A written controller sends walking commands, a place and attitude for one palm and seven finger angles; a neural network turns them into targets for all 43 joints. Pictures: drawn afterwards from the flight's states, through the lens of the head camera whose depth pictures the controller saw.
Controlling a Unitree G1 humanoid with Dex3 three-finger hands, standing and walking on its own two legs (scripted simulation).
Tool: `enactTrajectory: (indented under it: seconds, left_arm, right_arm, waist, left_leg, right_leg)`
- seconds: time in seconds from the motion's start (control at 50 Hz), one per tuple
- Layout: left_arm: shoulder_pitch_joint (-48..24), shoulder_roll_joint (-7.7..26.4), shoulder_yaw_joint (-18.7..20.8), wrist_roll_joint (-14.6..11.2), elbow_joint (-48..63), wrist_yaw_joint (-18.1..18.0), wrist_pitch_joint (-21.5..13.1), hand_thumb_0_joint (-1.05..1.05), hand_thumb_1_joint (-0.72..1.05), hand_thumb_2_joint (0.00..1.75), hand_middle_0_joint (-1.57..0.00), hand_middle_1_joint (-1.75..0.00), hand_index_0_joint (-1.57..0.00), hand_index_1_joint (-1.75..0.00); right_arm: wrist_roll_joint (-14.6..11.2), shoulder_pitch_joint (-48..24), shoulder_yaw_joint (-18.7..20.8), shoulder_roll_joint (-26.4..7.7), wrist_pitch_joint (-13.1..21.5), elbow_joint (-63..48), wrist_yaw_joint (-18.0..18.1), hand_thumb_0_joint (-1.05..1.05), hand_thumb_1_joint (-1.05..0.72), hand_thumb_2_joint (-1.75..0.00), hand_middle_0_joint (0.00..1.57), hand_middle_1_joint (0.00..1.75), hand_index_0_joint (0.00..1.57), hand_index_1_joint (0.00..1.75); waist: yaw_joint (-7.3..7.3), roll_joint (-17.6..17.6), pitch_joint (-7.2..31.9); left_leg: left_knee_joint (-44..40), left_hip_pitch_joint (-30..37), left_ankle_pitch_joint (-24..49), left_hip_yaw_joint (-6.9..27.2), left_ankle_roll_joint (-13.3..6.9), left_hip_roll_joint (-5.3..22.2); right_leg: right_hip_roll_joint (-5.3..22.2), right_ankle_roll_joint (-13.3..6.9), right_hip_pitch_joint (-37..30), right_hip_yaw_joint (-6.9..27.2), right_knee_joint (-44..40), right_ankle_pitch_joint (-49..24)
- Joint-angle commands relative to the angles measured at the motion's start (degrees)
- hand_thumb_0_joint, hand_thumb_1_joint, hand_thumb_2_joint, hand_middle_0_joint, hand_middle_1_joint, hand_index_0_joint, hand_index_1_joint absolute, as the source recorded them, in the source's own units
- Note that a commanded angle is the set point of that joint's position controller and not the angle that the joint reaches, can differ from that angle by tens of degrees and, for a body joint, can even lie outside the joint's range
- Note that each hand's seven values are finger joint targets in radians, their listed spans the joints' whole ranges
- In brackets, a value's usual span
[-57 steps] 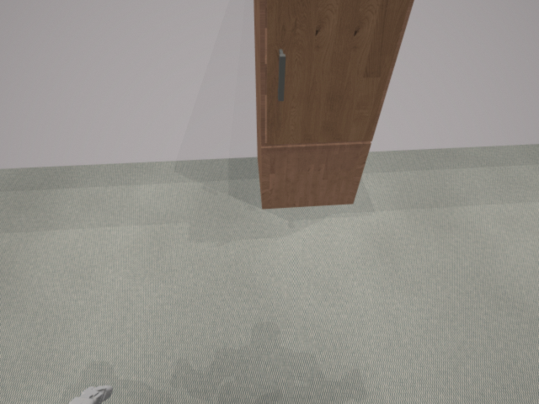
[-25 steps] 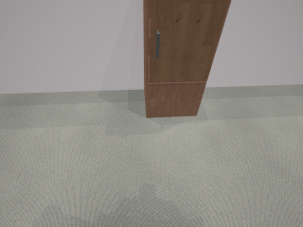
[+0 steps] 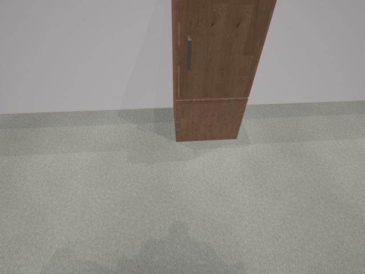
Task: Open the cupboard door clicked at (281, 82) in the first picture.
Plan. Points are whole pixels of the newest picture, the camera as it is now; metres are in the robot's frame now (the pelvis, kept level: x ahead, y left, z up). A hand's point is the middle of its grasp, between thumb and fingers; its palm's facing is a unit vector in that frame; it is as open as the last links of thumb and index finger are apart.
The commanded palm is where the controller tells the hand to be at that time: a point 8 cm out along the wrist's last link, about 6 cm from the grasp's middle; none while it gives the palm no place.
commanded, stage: look at it before walking up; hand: left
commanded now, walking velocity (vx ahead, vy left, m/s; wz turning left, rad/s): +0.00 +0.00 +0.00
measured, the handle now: (188, 53) +1.12 +0.03 -0.05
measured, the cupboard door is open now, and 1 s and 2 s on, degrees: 0 0 0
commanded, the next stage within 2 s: walk to a spot facing it in 0.30 s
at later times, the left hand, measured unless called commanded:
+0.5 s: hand out of the picture +0.09 +0.24 -0.16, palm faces -0.04 -0.94 -0.33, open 7.4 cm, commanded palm none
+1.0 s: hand out of the picture +0.06 +0.15 -0.16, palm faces -0.20 -0.95 -0.24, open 7.4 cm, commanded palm none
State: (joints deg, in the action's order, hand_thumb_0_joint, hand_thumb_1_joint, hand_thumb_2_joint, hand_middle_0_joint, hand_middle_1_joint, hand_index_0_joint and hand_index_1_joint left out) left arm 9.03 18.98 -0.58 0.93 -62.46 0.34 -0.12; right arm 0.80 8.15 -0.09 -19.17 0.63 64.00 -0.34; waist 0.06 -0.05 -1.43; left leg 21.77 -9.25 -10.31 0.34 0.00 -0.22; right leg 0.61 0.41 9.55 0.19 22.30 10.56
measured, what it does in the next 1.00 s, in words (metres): lifts its left foot, turning right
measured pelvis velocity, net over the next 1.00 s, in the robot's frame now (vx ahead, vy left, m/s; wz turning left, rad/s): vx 0.01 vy -0.04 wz -0.28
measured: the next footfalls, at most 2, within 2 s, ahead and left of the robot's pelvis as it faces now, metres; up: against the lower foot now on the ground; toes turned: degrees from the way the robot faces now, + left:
left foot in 1.36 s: +0.22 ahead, +0.06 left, +0.00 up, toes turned -25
right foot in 1.94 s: +0.30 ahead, -0.15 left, +0.00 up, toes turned -57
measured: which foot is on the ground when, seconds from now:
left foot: down 0.00-0.82, up 0.84-1.00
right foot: down 0.00-1.00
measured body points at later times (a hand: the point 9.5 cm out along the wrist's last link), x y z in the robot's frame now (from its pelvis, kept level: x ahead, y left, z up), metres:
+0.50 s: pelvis +0.01 +0.00 +0.00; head +0.01 -0.01 +0.45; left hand +0.09 +0.29 -0.13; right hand +0.09 -0.30 -0.13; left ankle +0.02 +0.12 -0.74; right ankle +0.02 -0.12 -0.74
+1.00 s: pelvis +0.01 -0.04 +0.00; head +0.03 -0.06 +0.44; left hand +0.07 +0.20 -0.14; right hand +0.01 -0.30 -0.16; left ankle +0.03 +0.11 -0.66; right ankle +0.00 -0.11 -0.75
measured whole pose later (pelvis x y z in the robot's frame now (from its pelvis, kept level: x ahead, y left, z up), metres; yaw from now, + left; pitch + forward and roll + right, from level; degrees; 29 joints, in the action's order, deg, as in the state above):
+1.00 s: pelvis +0.01 -0.04 +0.00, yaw -16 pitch +0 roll +2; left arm 19.5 10.1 2.1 1.1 -54.9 0.8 0.2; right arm 1.8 10.0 3.3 -14.1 -2.0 56.0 -0.7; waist 2.1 1.3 -2.8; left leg 63.1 -29.1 -17.2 -1.7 2.8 3.9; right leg -4.3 -4.5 14.8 2.9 27.3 12.8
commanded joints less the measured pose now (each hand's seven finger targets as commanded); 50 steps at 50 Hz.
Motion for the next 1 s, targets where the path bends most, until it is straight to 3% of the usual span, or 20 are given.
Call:
enactTrajectory:
  seconds: [0.0, 0.3, 0.42, 0.48, 0.52, 0.58, 0.64, 0.68, 0.7, 0.72, 0.74, 0.76, 0.78, 0.8, 0.82, 0.84, 0.86, 0.88, 0.94, 0.98]
  left_arm:
    - [-2.17, 11.90, 2.43, -0.15, 3.52, -0.95, -1.34, 0.00, 0.90, 0.90, -0.20, -0.30, -0.20, -0.30]
    - [-2.33, 12.23, 2.37, -0.25, 3.36, -1.02, -1.59, 0.00, 0.90, 0.90, -0.20, -0.30, -0.20, -0.30]
    - [-2.80, 12.25, 2.63, -0.16, 3.86, -0.92, -1.25, 0.00, 0.90, 0.90, -0.20, -0.30, -0.20, -0.30]
    - [0.43, 6.29, 1.95, -0.21, 4.08, -1.21, 0.67, 0.00, 0.90, 0.90, -0.20, -0.30, -0.20, -0.30]
    - [1.07, 6.45, 2.52, -0.02, 5.51, -1.07, 1.38, 0.00, 0.90, 0.90, -0.20, -0.30, -0.20, -0.30]
    - [1.53, 6.36, 3.21, 0.16, 7.82, -0.64, 2.15, 0.00, 0.90, 0.90, -0.20, -0.30, -0.20, -0.30]
    - [2.29, 4.79, 3.67, 0.18, 9.77, -0.21, 2.38, 0.00, 0.90, 0.90, -0.20, -0.30, -0.20, -0.30]
    - [3.79, 2.96, 4.03, 0.19, 10.71, 0.10, 2.79, 0.00, 0.90, 0.90, -0.20, -0.30, -0.20, -0.30]
    - [4.09, 2.39, 4.31, 0.21, 11.14, 0.15, 2.94, 0.00, 0.90, 0.90, -0.20, -0.30, -0.20, -0.30]
    - [5.36, 2.14, 4.56, 0.11, 11.37, 0.28, 2.98, 0.00, 0.90, 0.90, -0.20, -0.30, -0.20, -0.30]
    - [7.69, 2.10, 4.83, 0.19, 11.31, 0.43, 2.80, 0.00, 0.90, 0.90, -0.20, -0.30, -0.20, -0.30]
    - [11.44, 1.77, 5.25, 0.42, 10.44, 0.69, 2.34, 0.00, 0.90, 0.90, -0.20, -0.30, -0.20, -0.30]
    - [14.90, 5.42, 6.06, 0.96, 9.66, 0.55, 1.40, 0.00, 0.90, 0.90, -0.20, -0.30, -0.20, -0.30]
    - [15.16, 11.25, 6.80, 1.13, 10.34, -0.32, 0.75, 0.00, 0.90, 0.90, -0.20, -0.30, -0.20, -0.30]
    - [15.14, 9.87, 6.86, 0.30, 10.83, -1.15, 0.98, 0.00, 0.90, 0.90, -0.20, -0.30, -0.20, -0.30]
    - [11.90, 7.88, 6.78, 0.22, 11.52, -1.27, 0.60, 0.00, 0.90, 0.90, -0.20, -0.30, -0.20, -0.30]
    - [9.78, 6.63, 6.50, 0.14, 12.26, -1.05, 0.35, 0.00, 0.90, 0.90, -0.20, -0.30, -0.20, -0.30]
    - [8.26, 4.98, 6.08, 0.05, 12.54, -0.85, -0.21, 0.00, 0.90, 0.90, -0.20, -0.30, -0.20, -0.30]
    - [10.66, 3.69, 6.03, -0.01, 11.50, -0.55, -1.71, 0.00, 0.90, 0.90, -0.20, -0.30, -0.20, -0.30]
    - [13.34, 2.91, 6.06, 0.06, 10.67, -0.41, -2.12, 0.00, 0.90, 0.90, -0.20, -0.30, -0.20, -0.30]
  right_arm:
    - [-0.28, -2.97, 2.24, -11.74, 1.28, -3.74, 0.79, 0.00, -0.90, -0.90, 0.20, 0.30, 0.20, 0.30]
    - [-0.36, -3.63, 2.08, -12.02, 1.39, -3.57, 0.91, 0.00, -0.90, -0.90, 0.20, 0.30, 0.20, 0.30]
    - [-0.30, -3.70, 2.31, -11.91, 1.29, -3.76, 1.16, 0.00, -0.90, -0.90, 0.20, 0.30, 0.20, 0.30]
    - [-0.17, 0.14, 1.48, -5.15, 0.05, -3.86, 1.53, 0.00, -0.90, -0.90, 0.20, 0.30, 0.20, 0.30]
    - [-0.15, 0.93, 2.24, -5.56, -0.53, -5.35, 1.85, 0.00, -0.90, -0.90, 0.20, 0.30, 0.20, 0.30]
    - [-0.03, 0.74, 3.28, -6.44, -1.02, -7.66, 2.04, 0.00, -0.90, -0.90, 0.20, 0.30, 0.20, 0.30]
    - [-0.03, 0.52, 4.28, -7.55, -1.00, -9.58, 2.16, 0.00, -0.90, -0.90, 0.20, 0.30, 0.20, 0.30]
    - [0.06, -0.78, 4.91, -7.64, -0.66, -10.69, 2.10, 0.00, -0.90, -0.90, 0.20, 0.30, 0.20, 0.30]
    - [0.15, -1.18, 5.05, -7.20, -0.57, -11.34, 2.05, 0.00, -0.90, -0.90, 0.20, 0.30, 0.20, 0.30]
    - [0.21, -2.38, 5.15, -6.90, -0.56, -12.00, 2.09, 0.00, -0.90, -0.90, 0.20, 0.30, 0.20, 0.30]
    - [0.29, -3.97, 5.31, -6.82, -0.65, -12.77, 2.11, 0.00, -0.90, -0.90, 0.20, 0.30, 0.20, 0.30]
    - [0.43, -4.42, 5.28, -6.34, -0.88, -12.90, 1.93, 0.00, -0.90, -0.90, 0.20, 0.30, 0.20, 0.30]
    - [0.01, -3.88, 4.81, -3.44, -1.57, -13.40, 1.52, 0.00, -0.90, -0.90, 0.20, 0.30, 0.20, 0.30]
    - [0.14, -3.21, 3.81, 0.92, -1.73, -15.93, 1.11, 0.00, -0.90, -0.90, 0.20, 0.30, 0.20, 0.30]
    - [0.26, -5.19, 4.28, -1.83, -1.91, -16.49, 1.10, 0.00, -0.90, -0.90, 0.20, 0.30, 0.20, 0.30]
    - [0.23, -4.24, 4.60, -2.29, -1.81, -15.69, 0.74, 0.00, -0.90, -0.90, 0.20, 0.30, 0.20, 0.30]
    - [0.24, -4.29, 4.64, -2.29, -1.32, -15.15, 0.52, 0.00, -0.90, -0.90, 0.20, 0.30, 0.20, 0.30]
    - [0.62, -3.28, 4.87, -2.32, -1.02, -14.46, 0.26, 0.00, -0.90, -0.90, 0.20, 0.30, 0.20, 0.30]
    - [0.88, -0.62, 4.95, -0.61, -0.53, -13.11, -0.19, 0.00, -0.90, -0.90, 0.20, 0.30, 0.20, 0.30]
    - [0.93, -0.87, 4.86, 0.26, -0.34, -13.45, -0.16, 0.00, -0.90, -0.90, 0.20, 0.30, 0.20, 0.30]
  waist:
    - [0.06, -0.42, 1.77]
    - [0.05, -0.21, 3.78]
    - [-0.10, -0.33, 2.84]
    - [-0.37, -0.74, 2.30]
    - [-0.47, -0.92, 1.85]
    - [-0.39, 0.91, 1.38]
    - [-0.11, 5.46, 2.42]
    - [0.67, 10.54, 2.55]
    - [0.81, 11.50, 2.31]
    - [1.65, 11.38, 2.40]
    - [3.16, 9.57, 2.68]
    - [4.89, 6.58, 3.85]
    - [6.51, -8.85, 4.29]
    - [5.39, -24.61, 1.39]
    - [5.87, -15.89, -0.24]
    - [3.88, -14.05, -1.85]
    - [3.09, -10.19, -2.69]
    - [1.92, -7.14, -2.46]
    - [1.27, -3.51, 1.24]
    - [1.89, -4.73, 2.01]
  left_leg:
    - [-4.50, -0.39, 0.70, 6.27, -1.58, 6.41]
    - [-3.98, 1.77, 5.58, 5.47, -1.39, 6.90]
    - [-2.98, 2.72, 5.92, 4.10, -1.23, 7.26]
    - [0.33, 2.36, 6.01, 1.22, -0.12, 7.52]
    - [1.89, 2.03, 5.02, 0.45, -0.28, 8.06]
    - [2.45, 0.99, 1.07, 0.72, -1.12, 9.82]
    - [0.61, 0.11, 1.98, 3.38, -3.66, 14.49]
    - [-0.94, -0.59, 9.29, 4.94, -7.82, 20.11]
    - [-0.75, -1.52, 12.32, 4.46, -9.17, 21.50]
    - [0.98, -3.31, 13.47, 2.80, -9.11, 22.02]
    - [5.10, -5.20, 13.00, 0.55, -7.54, 21.05]
    - [11.78, -8.15, 5.72, -2.86, -4.67, 18.06]
    - [27.70, -15.26, -10.95, -8.46, 0.46, 10.05]
    - [43.10, -29.89, -26.64, -6.66, 3.51, 0.95]
    - [45.19, -28.60, -22.22, 1.50, 2.30, 3.24]
    - [45.04, -28.99, -16.60, 1.34, 1.96, 5.04]
    - [45.68, -28.39, -13.27, 1.54, 2.16, 5.67]
    - [45.08, -27.26, -9.21, 1.56, 2.51, 6.08]
    - [42.27, -26.34, -4.60, 0.27, 3.28, 5.62]
    - [41.21, -27.31, -3.65, 0.10, 3.63, 5.28]
  right_leg:
    - [6.21, -1.88, 0.84, 6.00, -4.91, 1.34]
    - [6.32, -1.97, -1.24, 5.75, -4.14, -5.36]
    - [6.06, -2.23, 0.19, 6.76, -3.55, -7.99]
    - [5.60, -1.57, 3.09, 7.87, -0.12, -11.42]
    - [4.96, -1.73, 5.42, 8.71, 2.00, -12.14]
    - [3.19, -1.63, 9.47, 8.76, 5.92, -9.58]
    - [0.13, -0.79, 11.52, 5.59, 15.07, -6.08]
    - [-1.12, 0.42, 13.08, 1.08, 25.78, 11.86]
    - [-0.22, 0.66, 12.87, 0.48, 28.50, 16.61]
    - [1.29, 0.34, 10.88, 1.12, 27.87, 17.33]
    - [1.86, -0.05, 7.68, 1.19, 23.56, 14.72]
    - [1.31, -0.26, 1.76, 0.27, 15.61, 9.20]
    - [7.24, -2.00, -2.56, 12.34, 0.43, 6.69]
    - [19.33, -6.66, -2.25, 37.88, -10.24, 5.09]
    - [19.03, -8.18, 0.91, 36.75, -13.11, 13.04]
    - [16.18, -7.23, 2.49, 34.17, -14.61, 21.77]
    - [14.73, -7.89, 4.28, 33.85, -13.87, 25.34]
    - [12.91, -8.37, 4.55, 30.16, -12.75, 22.93]
    - [9.80, -8.95, -0.01, 23.93, -10.79, 14.92]
    - [8.92, -9.20, -1.80, 23.69, -10.52, 13.19]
